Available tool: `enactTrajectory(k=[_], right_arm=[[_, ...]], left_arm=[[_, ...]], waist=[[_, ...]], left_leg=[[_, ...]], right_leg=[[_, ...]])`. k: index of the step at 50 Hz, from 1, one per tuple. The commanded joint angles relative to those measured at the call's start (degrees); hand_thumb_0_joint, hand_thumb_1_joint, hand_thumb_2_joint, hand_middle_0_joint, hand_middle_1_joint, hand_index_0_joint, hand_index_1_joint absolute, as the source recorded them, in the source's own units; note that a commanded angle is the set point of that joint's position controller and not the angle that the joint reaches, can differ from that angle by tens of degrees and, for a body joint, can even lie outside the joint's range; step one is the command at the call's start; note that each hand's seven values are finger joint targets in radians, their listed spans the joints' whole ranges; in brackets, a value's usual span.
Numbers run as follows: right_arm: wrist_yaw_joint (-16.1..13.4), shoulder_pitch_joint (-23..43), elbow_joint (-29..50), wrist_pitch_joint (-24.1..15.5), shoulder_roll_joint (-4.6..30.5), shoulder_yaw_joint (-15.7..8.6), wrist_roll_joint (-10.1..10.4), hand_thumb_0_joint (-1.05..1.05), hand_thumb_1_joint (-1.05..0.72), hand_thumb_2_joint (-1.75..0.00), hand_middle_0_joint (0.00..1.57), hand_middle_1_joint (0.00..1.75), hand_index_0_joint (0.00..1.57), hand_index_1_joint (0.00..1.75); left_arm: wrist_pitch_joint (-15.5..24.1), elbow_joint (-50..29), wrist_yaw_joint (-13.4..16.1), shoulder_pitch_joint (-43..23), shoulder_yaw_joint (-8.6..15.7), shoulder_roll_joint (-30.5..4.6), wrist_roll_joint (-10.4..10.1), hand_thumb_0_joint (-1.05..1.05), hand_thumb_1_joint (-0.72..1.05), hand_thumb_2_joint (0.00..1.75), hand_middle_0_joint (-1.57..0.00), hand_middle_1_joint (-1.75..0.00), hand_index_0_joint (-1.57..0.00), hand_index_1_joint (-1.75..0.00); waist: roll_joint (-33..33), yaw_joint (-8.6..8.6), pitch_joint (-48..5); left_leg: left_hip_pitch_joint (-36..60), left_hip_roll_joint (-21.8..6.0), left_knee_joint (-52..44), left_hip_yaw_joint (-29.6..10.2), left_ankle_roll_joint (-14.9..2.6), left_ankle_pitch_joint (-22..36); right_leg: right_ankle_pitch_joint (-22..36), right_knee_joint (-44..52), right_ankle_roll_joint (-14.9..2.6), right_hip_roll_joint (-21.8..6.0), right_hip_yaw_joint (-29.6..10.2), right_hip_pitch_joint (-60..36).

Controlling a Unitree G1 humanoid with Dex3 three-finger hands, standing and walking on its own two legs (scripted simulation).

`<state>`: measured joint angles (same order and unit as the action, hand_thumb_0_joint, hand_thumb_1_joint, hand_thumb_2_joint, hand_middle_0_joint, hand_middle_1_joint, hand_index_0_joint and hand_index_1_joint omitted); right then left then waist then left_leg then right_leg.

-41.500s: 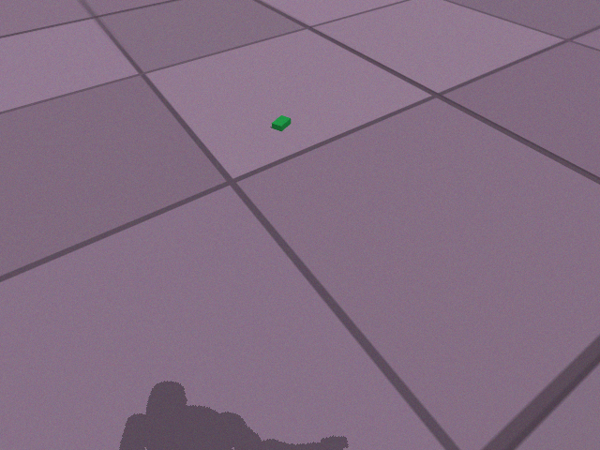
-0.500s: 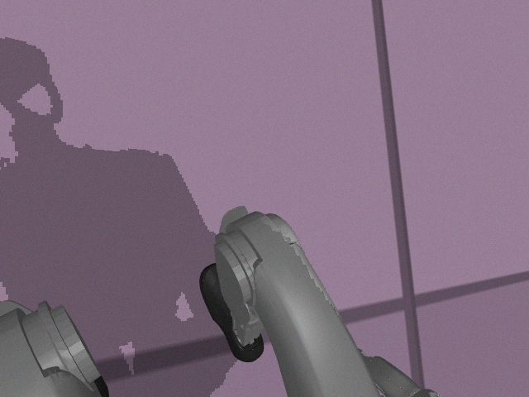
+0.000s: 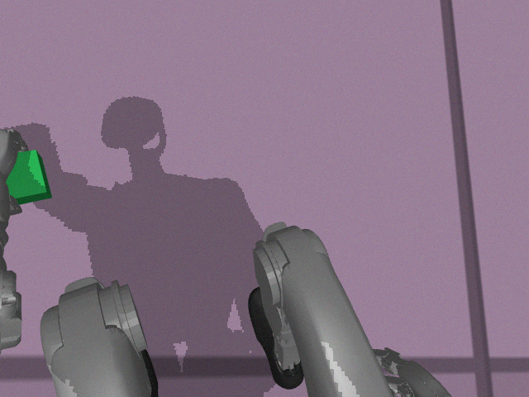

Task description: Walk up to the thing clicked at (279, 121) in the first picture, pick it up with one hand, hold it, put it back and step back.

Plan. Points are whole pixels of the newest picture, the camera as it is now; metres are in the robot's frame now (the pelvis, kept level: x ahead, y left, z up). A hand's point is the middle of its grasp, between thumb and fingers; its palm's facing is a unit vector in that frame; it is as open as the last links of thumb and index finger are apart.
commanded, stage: settle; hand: left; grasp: from above
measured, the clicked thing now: (4, 181) +0.48 +0.29 -0.22
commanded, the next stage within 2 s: lift in 0.20 s
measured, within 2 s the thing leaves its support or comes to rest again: neither
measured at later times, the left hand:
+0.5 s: hand out of the picture +0.47 +0.29 -0.13, palm faces -0.44 -0.10 -0.89, open 9.6 cm
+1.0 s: hand out of the picture +0.38 +0.30 +0.02, palm faces -0.44 -0.12 -0.89, open 9.6 cm
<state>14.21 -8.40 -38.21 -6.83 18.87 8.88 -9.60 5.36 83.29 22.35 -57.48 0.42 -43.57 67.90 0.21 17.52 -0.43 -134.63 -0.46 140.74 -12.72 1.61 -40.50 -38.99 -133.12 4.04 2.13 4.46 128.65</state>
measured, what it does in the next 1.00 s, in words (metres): rises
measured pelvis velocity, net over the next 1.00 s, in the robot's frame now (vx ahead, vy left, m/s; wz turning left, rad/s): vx -0.01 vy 0.00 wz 0.13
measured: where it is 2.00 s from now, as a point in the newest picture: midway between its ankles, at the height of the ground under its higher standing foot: (217, 384)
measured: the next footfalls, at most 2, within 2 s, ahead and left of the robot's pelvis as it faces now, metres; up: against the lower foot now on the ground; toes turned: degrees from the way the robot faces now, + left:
none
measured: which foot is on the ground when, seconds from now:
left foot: down 0.00-1.00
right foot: down 0.00-1.00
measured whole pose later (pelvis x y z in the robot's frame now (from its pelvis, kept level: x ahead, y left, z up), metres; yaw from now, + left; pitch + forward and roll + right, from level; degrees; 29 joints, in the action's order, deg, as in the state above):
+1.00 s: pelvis -0.01 +0.00 +0.12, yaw +7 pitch +33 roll -6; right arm 2.2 -9.5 -35.7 4.8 15.9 -0.5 -0.9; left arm 4.4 48.3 2.1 -37.3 -4.1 -33.6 58.8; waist -2.9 7.1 -10.7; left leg -114.5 -0.6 117.6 -5.8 0.7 -36.5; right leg -36.9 -114.3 3.5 -0.8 0.6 110.6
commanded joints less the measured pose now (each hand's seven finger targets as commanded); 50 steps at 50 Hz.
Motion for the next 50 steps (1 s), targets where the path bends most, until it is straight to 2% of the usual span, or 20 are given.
enactTrajectory(k=[1, 4, 7, 10, 13, 15, 16, 17, 18, 20, 22, 24, 27, 29, 31, 32, 36, 42, 48, 50], right_arm=[[-1.43, -12.96, -0.06, 1.21, 15.39, -5.64, 0.93, 0.00, -0.90, -0.90, 0.20, 0.30, 0.20, 0.30], [-2.63, -12.63, 0.61, 2.23, 14.75, -6.03, 0.97, 0.00, -0.90, -0.90, 0.20, 0.30, 0.20, 0.30], [-3.73, -12.27, 0.83, 3.01, 14.42, -6.19, 1.13, 0.00, -0.90, -0.90, 0.20, 0.30, 0.20, 0.30], [-4.84, -12.15, 1.40, 3.87, 13.43, -6.46, 1.22, 0.00, -0.90, -0.90, 0.20, 0.30, 0.20, 0.30], [-5.62, -12.59, 1.13, 4.57, 13.05, -6.71, 1.30, 0.00, -0.90, -0.90, 0.20, 0.30, 0.20, 0.30], [-6.13, -12.59, 1.38, 5.02, 12.76, -6.91, 1.56, 0.00, -0.91, -0.91, 0.20, 0.30, 0.20, 0.30], [-6.24, -12.89, 0.99, 5.19, 12.97, -7.31, 1.87, 0.00, -0.88, -0.89, 0.20, 0.30, 0.20, 0.30], [-6.45, -13.72, 0.94, 5.28, 13.65, -7.78, 1.98, 0.00, -0.91, -0.91, 0.20, 0.30, 0.20, 0.30], [-6.59, -13.84, 0.96, 5.46, 13.55, -8.02, 2.21, 0.00, -0.90, -0.90, 0.20, 0.30, 0.20, 0.30], [-6.80, -13.68, 1.42, 6.24, 13.08, -8.39, 2.89, 0.00, -0.90, -0.90, 0.20, 0.30, 0.20, 0.30], [-7.05, -13.98, 1.58, 7.02, 12.74, -9.01, 3.26, 0.00, -0.90, -0.90, 0.20, 0.30, 0.20, 0.30], [-7.54, -14.15, 1.38, 7.79, 12.77, -9.46, 3.57, 0.00, -0.90, -0.90, 0.20, 0.30, 0.20, 0.30], [-8.35, -14.14, 1.82, 8.82, 12.42, -10.55, 4.31, 0.00, -0.90, -0.90, 0.20, 0.30, 0.20, 0.30], [-8.59, -14.62, 2.24, 9.38, 11.94, -11.08, 4.75, 0.00, -0.90, -0.90, 0.20, 0.30, 0.20, 0.30], [-9.08, -14.62, 2.48, 9.86, 12.13, -11.83, 5.31, 0.00, -0.90, -0.90, 0.20, 0.30, 0.20, 0.30], [-9.17, -14.25, 3.10, 9.99, 11.31, -11.85, 5.44, 0.00, -0.90, -0.90, 0.20, 0.30, 0.20, 0.30], [-10.15, -13.59, 3.49, 10.48, 11.07, -12.74, 6.39, 0.00, -0.90, -0.90, 0.20, 0.30, 0.20, 0.30], [-11.63, -11.61, 4.98, 10.55, 9.83, -13.49, 7.67, 0.00, -0.89, -0.90, 0.20, 0.30, 0.20, 0.30], [-13.02, -10.07, 5.76, 10.51, 8.56, -14.10, 9.06, 0.00, -0.89, -0.90, 0.20, 0.30, 0.20, 0.30], [-13.62, -9.22, 5.62, 10.54, 8.15, -14.15, 9.34, 0.00, -0.89, -0.90, 0.20, 0.30, 0.20, 0.30]], left_arm=[[1.06, -8.40, -0.55, -19.41, 0.52, -9.89, -0.80, 0.00, 0.76, 0.56, -1.15, -0.39, -1.14, -0.41], [2.03, -11.46, -1.79, -22.42, 1.41, -12.45, 0.61, 0.00, 0.76, 0.59, -1.17, -0.39, -1.14, -0.42], [2.70, -11.86, -2.33, -23.01, 1.65, -12.10, 1.04, 0.00, 0.77, 0.58, -1.17, -0.40, -1.15, -0.43], [3.34, -14.74, -2.46, -23.73, 2.42, -13.55, 1.42, 0.00, 0.77, 0.61, -1.18, -0.41, -1.15, -0.44], [3.25, -15.74, -2.46, -24.06, 2.99, -13.94, 1.39, 0.00, 0.79, 0.65, -1.20, -0.40, -1.17, -0.44], [2.80, -16.29, -2.60, -23.41, 2.70, -13.07, 1.13, 0.00, 0.76, 0.63, -1.18, -0.46, -1.16, -0.49], [2.36, -15.65, -2.95, -22.36, 2.15, -11.98, 1.15, 0.00, 0.76, 0.62, -1.10, -0.40, -1.09, -0.41], [1.92, -15.63, -3.30, -22.24, 2.46, -11.93, 1.03, 0.00, 0.73, 0.59, -1.14, -0.45, -1.12, -0.47], [1.48, -15.96, -3.80, -21.63, 2.05, -10.94, 0.67, 0.00, 0.73, 0.59, -1.11, -0.42, -1.10, -0.43], [0.81, -20.62, -4.91, -22.51, 2.96, -12.98, -0.52, 0.00, 0.70, 0.59, -1.09, -0.43, -1.08, -0.44], [-0.34, -20.13, -6.72, -19.61, 2.95, -11.89, -1.96, 0.00, 0.72, 0.57, -1.09, -0.44, -1.09, -0.44], [-0.68, -19.97, -8.52, -18.79, 2.39, -11.31, -2.18, 0.00, 0.71, 0.61, -1.09, -0.44, -1.09, -0.45], [-0.63, -24.42, -11.37, -16.64, 2.06, -10.33, -2.65, 0.00, 0.70, 0.60, -1.07, -0.45, -1.07, -0.45], [-0.53, -28.18, -12.86, -14.83, 1.66, -8.94, -3.66, 0.00, 0.70, 0.61, -1.07, -0.47, -1.07, -0.47], [-0.31, -29.61, -14.05, -13.09, 2.26, -9.20, -4.52, 0.00, 0.72, 0.60, -1.08, -0.47, -1.09, -0.46], [0.08, -32.80, -14.58, -13.61, 1.92, -8.83, -5.47, 0.00, 0.72, 0.63, -1.08, -0.48, -1.09, -0.48], [0.61, -37.06, -15.72, -10.64, 2.00, -8.20, -6.15, 0.00, 0.73, 0.62, -1.08, -0.49, -1.09, -0.48], [0.93, -43.28, -16.85, -6.47, 0.84, -5.90, -8.43, 0.00, 0.73, 0.62, -1.07, -0.48, -1.08, -0.47], [-0.76, -50.12, -17.77, -0.98, -0.44, -3.70, -9.85, 0.00, 0.73, 0.61, -1.07, -0.48, -1.08, -0.47], [-1.65, -50.35, -17.67, 2.02, 0.01, -3.80, -10.16, 0.00, 0.76, 0.60, -1.09, -0.46, -1.10, -0.45]], waist=[[-17.33, 2.42, -36.45], [-18.83, 1.67, -39.15], [-19.01, 1.56, -38.01], [-19.17, 0.59, -41.62], [-18.78, 0.23, -42.08], [-20.16, -0.36, -43.49], [-20.95, -0.68, -43.36], [-20.46, -0.46, -42.73], [-21.26, -0.69, -42.76], [-23.60, -2.50, -48.21], [-20.80, -3.12, -47.61], [-19.13, -2.71, -45.92], [-19.10, -4.30, -46.15], [-18.35, -5.10, -48.60], [-16.94, -5.76, -46.53], [-17.54, -5.65, -48.15], [-15.70, -7.00, -48.71], [-14.40, -7.93, -46.65], [-13.73, -9.37, -48.96], [-12.87, -10.07, -46.79]], left_leg=[[24.78, 0.01, -14.88, 7.26, -2.57, 11.15], [26.74, 0.10, -15.15, 7.76, -2.29, 10.45], [26.83, 0.62, -15.47, 8.25, -2.09, 9.89], [27.59, 0.55, -14.79, 9.18, -2.26, 10.67], [26.79, 0.60, -15.24, 9.73, -2.41, 11.24], [29.11, 0.61, -16.36, 9.77, -2.22, 11.66], [30.58, 0.62, -17.12, 9.61, -1.94, 12.06], [30.99, 0.83, -17.50, 9.46, -1.96, 12.39], [32.03, 0.94, -18.37, 9.39, -1.78, 12.66], [34.49, 0.86, -19.48, 9.87, -1.94, 14.55], [33.67, 1.09, -19.84, 10.47, -2.21, 14.61], [31.66, 1.18, -20.15, 10.75, -2.57, 12.68], [34.07, 1.43, -21.92, 10.97, -2.46, 12.23], [36.42, 1.38, -23.01, 11.18, -2.49, 13.75], [36.31, 1.59, -24.56, 11.06, -2.57, 12.46], [37.07, 1.38, -25.48, 11.23, -2.69, 12.13], [40.75, 1.35, -28.33, 10.54, -2.73, 11.81], [43.96, 1.04, -35.55, 9.39, -3.15, 5.45], [52.42, 0.44, -42.21, 8.96, -3.07, 8.40], [54.53, 0.33, -44.53, 9.07, -2.94, 8.83]], right_leg=[[13.46, 12.95, -5.84, 1.70, 6.79, -20.66], [11.58, 13.00, -6.14, 1.77, 5.78, -21.87], [10.29, 13.56, -6.64, 1.43, 5.57, -20.27], [10.54, 14.20, -6.46, 1.52, 4.05, -22.55], [10.84, 14.96, -6.33, 1.30, 3.59, -23.12], [11.80, 14.62, -6.44, 1.06, 4.04, -22.49], [12.07, 14.36, -6.82, 0.99, 4.39, -21.39], [12.80, 14.60, -6.83, 0.64, 5.15, -20.26], [13.15, 14.27, -6.95, 0.48, 5.49, -19.45], [15.19, 14.32, -6.71, 0.38, 4.69, -22.54], [15.02, 15.53, -6.67, 0.23, 4.18, -23.68], [12.99, 17.01, -6.69, 0.28, 3.67, -23.80], [11.90, 18.38, -7.01, -0.10, 3.32, -23.72], [13.25, 19.52, -6.84, -0.33, 2.84, -26.03], [11.70, 20.81, -7.07, -0.53, 2.62, -24.89], [11.57, 21.44, -6.80, -0.47, 2.28, -26.76], [11.37, 23.63, -6.75, -0.86, 1.86, -27.16], [7.13, 28.58, -6.16, -0.91, 1.29, -29.84], [11.00, 33.30, -5.51, -0.98, 0.87, -37.36], [11.14, 35.65, -5.39, -1.10, 0.61, -39.36]])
